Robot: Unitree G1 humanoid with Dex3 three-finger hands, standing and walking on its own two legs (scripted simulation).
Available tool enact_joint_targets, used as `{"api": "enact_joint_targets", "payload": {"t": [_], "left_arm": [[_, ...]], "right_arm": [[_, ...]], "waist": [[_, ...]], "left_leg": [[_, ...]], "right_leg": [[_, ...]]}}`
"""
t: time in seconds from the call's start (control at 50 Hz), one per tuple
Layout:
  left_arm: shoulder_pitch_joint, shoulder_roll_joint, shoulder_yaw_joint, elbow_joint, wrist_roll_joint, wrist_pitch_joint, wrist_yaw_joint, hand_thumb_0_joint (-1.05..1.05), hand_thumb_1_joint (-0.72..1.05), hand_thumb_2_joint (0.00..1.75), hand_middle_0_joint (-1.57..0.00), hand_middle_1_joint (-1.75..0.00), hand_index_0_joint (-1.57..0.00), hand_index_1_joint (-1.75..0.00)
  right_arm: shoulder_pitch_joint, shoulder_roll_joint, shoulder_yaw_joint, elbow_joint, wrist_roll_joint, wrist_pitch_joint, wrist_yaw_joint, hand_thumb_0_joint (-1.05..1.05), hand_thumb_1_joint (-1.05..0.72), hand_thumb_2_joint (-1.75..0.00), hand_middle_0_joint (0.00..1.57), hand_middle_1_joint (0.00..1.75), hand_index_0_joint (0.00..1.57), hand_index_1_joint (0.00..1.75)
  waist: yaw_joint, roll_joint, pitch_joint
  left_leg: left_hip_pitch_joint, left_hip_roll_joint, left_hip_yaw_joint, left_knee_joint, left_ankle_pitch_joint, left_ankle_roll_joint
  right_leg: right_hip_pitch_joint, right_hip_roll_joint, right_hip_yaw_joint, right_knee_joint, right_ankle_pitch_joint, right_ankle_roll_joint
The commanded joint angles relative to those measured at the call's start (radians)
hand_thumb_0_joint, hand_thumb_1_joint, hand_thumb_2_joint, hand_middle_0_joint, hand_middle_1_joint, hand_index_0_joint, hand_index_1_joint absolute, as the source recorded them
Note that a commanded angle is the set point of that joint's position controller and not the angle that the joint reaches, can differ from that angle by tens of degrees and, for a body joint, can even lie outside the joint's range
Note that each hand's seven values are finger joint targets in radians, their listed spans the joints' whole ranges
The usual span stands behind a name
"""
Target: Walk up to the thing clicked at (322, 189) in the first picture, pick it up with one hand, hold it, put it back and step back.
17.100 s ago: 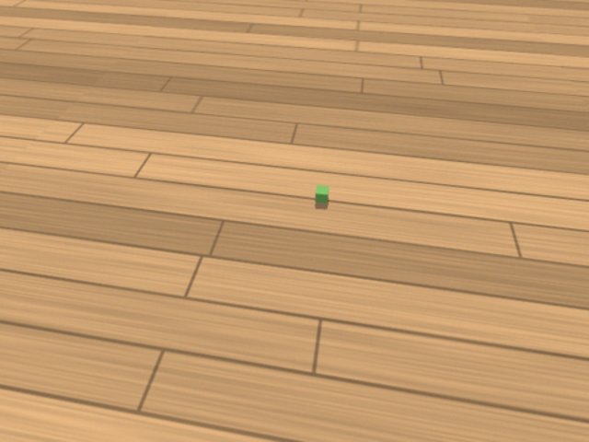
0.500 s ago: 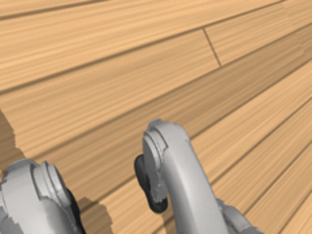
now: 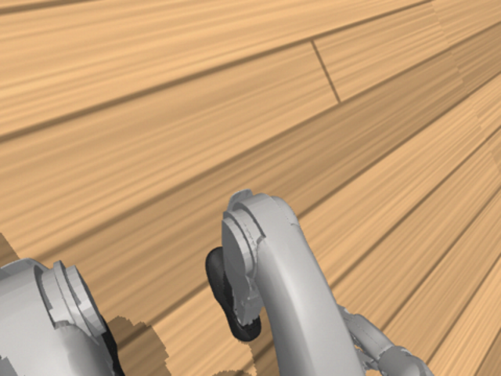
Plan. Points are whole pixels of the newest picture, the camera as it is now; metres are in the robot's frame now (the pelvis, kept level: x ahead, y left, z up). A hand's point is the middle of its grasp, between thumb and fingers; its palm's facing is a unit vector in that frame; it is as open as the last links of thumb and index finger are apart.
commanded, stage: rest palm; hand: left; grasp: from above
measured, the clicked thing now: out of the picture +0.46 +0.36 -0.27
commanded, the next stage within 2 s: close in 0.92 s
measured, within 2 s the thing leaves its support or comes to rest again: neither
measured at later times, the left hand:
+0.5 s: hand out of the picture +0.45 +0.34 -0.25, palm faces -0.42 -0.19 -0.89, open 13.2 cm
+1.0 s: hand out of the picture +0.44 +0.35 -0.25, palm faces -0.42 -0.21 -0.88, open 12.8 cm
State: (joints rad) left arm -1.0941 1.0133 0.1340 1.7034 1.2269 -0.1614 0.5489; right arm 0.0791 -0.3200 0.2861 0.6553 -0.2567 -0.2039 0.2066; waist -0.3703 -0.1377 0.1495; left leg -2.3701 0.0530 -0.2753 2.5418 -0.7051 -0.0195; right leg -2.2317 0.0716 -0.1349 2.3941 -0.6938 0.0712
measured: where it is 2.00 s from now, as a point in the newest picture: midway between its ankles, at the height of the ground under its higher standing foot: (178, 341)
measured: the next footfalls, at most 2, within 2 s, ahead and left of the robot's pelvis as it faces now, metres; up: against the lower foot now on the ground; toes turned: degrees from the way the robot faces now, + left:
none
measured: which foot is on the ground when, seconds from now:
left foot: down 0.00-1.00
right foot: down 0.00-1.00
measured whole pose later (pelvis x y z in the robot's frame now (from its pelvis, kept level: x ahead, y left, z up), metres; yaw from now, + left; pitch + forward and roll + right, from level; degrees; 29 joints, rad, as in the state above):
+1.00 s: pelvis +0.00 +0.01 +0.00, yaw -2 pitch +27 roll -15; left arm -1.10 1.08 0.13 1.74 1.20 -0.16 0.57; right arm 0.07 -0.35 0.34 0.63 -0.26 -0.24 0.24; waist -0.39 -0.17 0.20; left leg -2.36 0.06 -0.30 2.55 -0.70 -0.01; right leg -2.20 0.08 -0.16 2.37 -0.68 0.08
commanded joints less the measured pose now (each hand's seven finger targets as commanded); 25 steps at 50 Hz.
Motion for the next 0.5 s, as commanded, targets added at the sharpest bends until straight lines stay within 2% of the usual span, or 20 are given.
{"api": "enact_joint_targets", "payload": {"t": [0.0, 0.02, 0.04, 0.06, 0.12, 0.14, 0.16, 0.18, 0.2, 0.22, 0.24, 0.26, 0.28, 0.3, 0.32, 0.34, 0.38, 0.4, 0.42, 0.48], "left_arm": [[-0.241, 0.23, -0.003, -0.114, -0.01, -0.005, 0.039, 0.0, -0.34, 0.81, -0.27, -0.74, -0.25, -0.75], [-0.235, 0.238, 0.012, -0.08, -0.012, -0.003, 0.043, 0.0, -0.34, 0.81, -0.28, -0.74, -0.26, -0.76], [-0.27, 0.191, -0.03, -0.108, -0.016, -0.008, 0.035, 0.0, -0.34, 0.81, -0.27, -0.74, -0.25, -0.76], [-0.242, 0.254, 0.021, -0.084, -0.018, -0.007, 0.047, 0.0, -0.35, 0.82, -0.27, -0.74, -0.25, -0.76], [-0.234, 0.243, 0.007, -0.063, -0.008, -0.008, 0.043, 0.0, -0.35, 0.82, -0.26, -0.76, -0.24, -0.78], [-0.253, 0.204, -0.023, -0.081, -0.011, -0.013, 0.037, 0.0, -0.36, 0.83, -0.26, -0.76, -0.24, -0.78], [-0.267, 0.249, 0.01, -0.104, -0.019, -0.018, 0.044, 0.0, -0.36, 0.83, -0.26, -0.76, -0.24, -0.78], [-0.276, 0.269, 0.014, -0.121, -0.015, -0.023, 0.048, 0.0, -0.35, 0.81, -0.26, -0.76, -0.25, -0.77], [-0.248, 0.228, -0.017, -0.069, -0.017, -0.024, 0.046, 0.0, -0.36, 0.82, -0.25, -0.77, -0.23, -0.78], [-0.239, 0.229, -0.02, -0.068, -0.012, -0.025, 0.047, 0.0, -0.37, 0.83, -0.24, -0.78, -0.22, -0.8], [-0.249, 0.258, -0.002, -0.077, -0.008, -0.026, 0.05, 0.0, -0.36, 0.82, -0.24, -0.78, -0.23, -0.8], [-0.26, 0.239, -0.02, -0.076, -0.014, -0.03, 0.05, 0.0, -0.35, 0.82, -0.25, -0.78, -0.23, -0.8], [-0.249, 0.266, 0.003, -0.072, -0.011, -0.031, 0.054, 0.0, -0.36, 0.83, -0.25, -0.77, -0.23, -0.79], [-0.256, 0.273, 0.001, -0.083, -0.006, -0.034, 0.056, 0.0, -0.35, 0.82, -0.25, -0.78, -0.23, -0.79], [-0.253, 0.247, -0.023, -0.065, -0.008, -0.034, 0.056, 0.0, -0.35, 0.82, -0.25, -0.78, -0.23, -0.8], [-0.238, 0.278, -0.005, -0.051, -0.008, -0.035, 0.065, 0.0, -0.35, 0.82, -0.25, -0.79, -0.23, -0.8], [-0.259, 0.263, -0.021, -0.067, -0.006, -0.039, 0.071, 0.0, -0.34, 0.81, -0.24, -0.8, -0.23, -0.8], [-0.249, 0.297, 0.014, -0.059, 0.0, -0.037, 0.079, 0.0, -0.33, 0.81, -0.25, -0.79, -0.24, -0.8], [-0.249, 0.266, -0.023, -0.063, 0.002, -0.035, 0.075, 0.0, -0.32, 0.8, -0.27, -0.77, -0.26, -0.78], [-0.238, 0.296, 0.004, -0.03, -0.005, -0.028, 0.087, 0.0, -0.3, 0.78, -0.27, -0.76, -0.26, -0.77]], "right_arm": [[0.204, -0.327, -0.089, 0.022, 0.009, -0.005, 0.002, 0.0, -0.89, -0.9, 0.2, 0.3, 0.2, 0.3], [0.213, -0.331, -0.091, 0.027, 0.006, -0.004, 0.002, 0.0, -0.89, -0.9, 0.2, 0.3, 0.2, 0.3], [0.202, -0.317, -0.083, 0.014, 0.006, -0.007, 0.008, 0.0, -0.89, -0.9, 0.2, 0.3, 0.2, 0.3], [0.21, -0.333, -0.087, 0.033, 0.005, -0.004, 0.003, 0.0, -0.89, -0.9, 0.2, 0.3, 0.2, 0.3], [0.211, -0.333, -0.08, 0.027, 0.004, -0.005, 0.008, 0.0, -0.89, -0.9, 0.2, 0.3, 0.2, 0.3], [0.199, -0.328, -0.078, 0.012, 0.004, -0.008, 0.009, 0.0, -0.89, -0.9, 0.2, 0.3, 0.2, 0.3], [0.214, -0.338, -0.079, 0.025, 0.003, -0.006, 0.006, 0.0, -0.89, -0.9, 0.2, 0.3, 0.2, 0.3], [0.21, -0.342, -0.079, 0.019, 0.009, -0.009, 0.004, 0.0, -0.89, -0.9, 0.2, 0.3, 0.2, 0.3], [0.188, -0.329, -0.071, 0.015, 0.004, -0.009, 0.007, 0.0, -0.89, -0.9, 0.2, 0.3, 0.2, 0.3], [0.191, -0.336, -0.073, 0.018, 0.001, -0.008, 0.006, 0.0, -0.89, -0.9, 0.2, 0.3, 0.2, 0.3], [0.207, -0.343, -0.07, 0.017, 0.004, -0.008, 0.007, 0.0, -0.89, -0.9, 0.2, 0.3, 0.2, 0.3], [0.192, -0.338, -0.066, 0.011, 0.004, -0.009, 0.009, 0.0, -0.89, -0.9, 0.2, 0.3, 0.2, 0.3], [0.205, -0.342, -0.067, 0.021, -0.001, -0.01, 0.008, 0.0, -0.89, -0.9, 0.2, 0.3, 0.2, 0.3], [0.205, -0.348, -0.066, 0.017, 0.001, -0.01, 0.007, 0.0, -0.89, -0.9, 0.2, 0.3, 0.2, 0.3], [0.179, -0.34, -0.06, 0.006, 0.001, -0.013, 0.009, 0.0, -0.89, -0.9, 0.2, 0.3, 0.2, 0.3], [0.181, -0.35, -0.061, 0.012, 0.0, -0.009, 0.006, 0.0, -0.89, -0.9, 0.2, 0.3, 0.2, 0.3], [0.18, -0.348, -0.055, 0.002, -0.003, -0.011, 0.006, 0.0, -0.89, -0.9, 0.2, 0.3, 0.2, 0.3], [0.196, -0.355, -0.055, 0.009, -0.006, -0.012, 0.006, 0.0, -0.89, -0.9, 0.2, 0.3, 0.2, 0.3], [0.179, -0.348, -0.052, -0.006, -0.005, -0.015, 0.01, 0.0, -0.89, -0.9, 0.2, 0.3, 0.2, 0.3], [0.188, -0.361, -0.047, 0.004, -0.005, -0.02, 0.007, 0.0, -0.89, -0.9, 0.2, 0.3, 0.2, 0.3]], "waist": [[-0.027, 0.546, -0.677], [-0.041, 0.538, -0.658], [-0.049, 0.538, -0.634], [-0.034, 0.533, -0.654], [-0.05, 0.527, -0.619], [-0.06, 0.524, -0.618], [-0.052, 0.531, -0.654], [-0.041, 0.568, -0.664], [-0.045, 0.543, -0.633], [-0.053, 0.522, -0.63], [-0.055, 0.54, -0.627], [-0.051, 0.535, -0.613], [-0.052, 0.536, -0.628], [-0.05, 0.552, -0.628], [-0.049, 0.543, -0.6], [-0.047, 0.527, -0.599], [-0.053, 0.531, -0.595], [-0.051, 0.538, -0.613], [-0.053, 0.535, -0.598], [-0.061, 0.525, -0.582]], "left_leg": [[0.56, 0.018, 0.127, -0.244, 0.255, 0.021], [0.552, 0.017, 0.125, -0.24, 0.251, 0.022], [0.534, 0.017, 0.126, -0.236, 0.241, 0.025], [0.54, 0.019, 0.122, -0.244, 0.242, 0.023], [0.529, 0.019, 0.122, -0.238, 0.251, 0.024], [0.525, 0.02, 0.121, -0.228, 0.244, 0.027], [0.549, 0.021, 0.117, -0.234, 0.262, 0.025], [0.571, 0.02, 0.116, -0.245, 0.269, 0.019], [0.538, 0.023, 0.115, -0.238, 0.245, 0.022], [0.536, 0.023, 0.116, -0.236, 0.241, 0.024], [0.542, 0.022, 0.115, -0.238, 0.246, 0.022], [0.523, 0.022, 0.115, -0.233, 0.231, 0.024], [0.539, 0.022, 0.114, -0.236, 0.243, 0.023], [0.551, 0.021, 0.113, -0.242, 0.245, 0.02], [0.533, 0.024, 0.112, -0.239, 0.223, 0.02], [0.525, 0.025, 0.11, -0.246, 0.205, 0.022], [0.516, 0.024, 0.111, -0.247, 0.2, 0.022], [0.536, 0.024, 0.106, -0.248, 0.218, 0.02], [0.528, 0.025, 0.111, -0.24, 0.216, 0.022], [0.523, 0.028, 0.103, -0.241, 0.206, 0.021]], "right_leg": [[0.341, 0.034, -0.138, -0.204, 0.301, -0.086], [0.341, 0.032, -0.14, -0.204, 0.302, -0.085], [0.329, 0.033, -0.137, -0.206, 0.298, -0.084], [0.345, 0.034, -0.141, -0.213, 0.297, -0.084], [0.336, 0.032, -0.141, -0.204, 0.304, -0.082], [0.342, 0.035, -0.137, -0.207, 0.307, -0.08], [0.359, 0.034, -0.142, -0.213, 0.319, -0.08], [0.356, 0.031, -0.142, -0.206, 0.315, -0.085], [0.351, 0.035, -0.142, -0.206, 0.302, -0.085], [0.352, 0.04, -0.145, -0.212, 0.301, -0.081], [0.354, 0.036, -0.148, -0.207, 0.301, -0.082], [0.344, 0.037, -0.145, -0.207, 0.291, -0.082], [0.352, 0.037, -0.148, -0.208, 0.299, -0.082], [0.35, 0.034, -0.149, -0.206, 0.296, -0.083], [0.328, 0.036, -0.152, -0.201, 0.279, -0.085], [0.337, 0.041, -0.152, -0.215, 0.264, -0.083], [0.345, 0.041, -0.15, -0.214, 0.267, -0.084], [0.349, 0.038, -0.156, -0.209, 0.279, -0.083], [0.348, 0.04, -0.15, -0.207, 0.281, -0.083], [0.341, 0.037, -0.156, -0.211, 0.276, -0.078]]}}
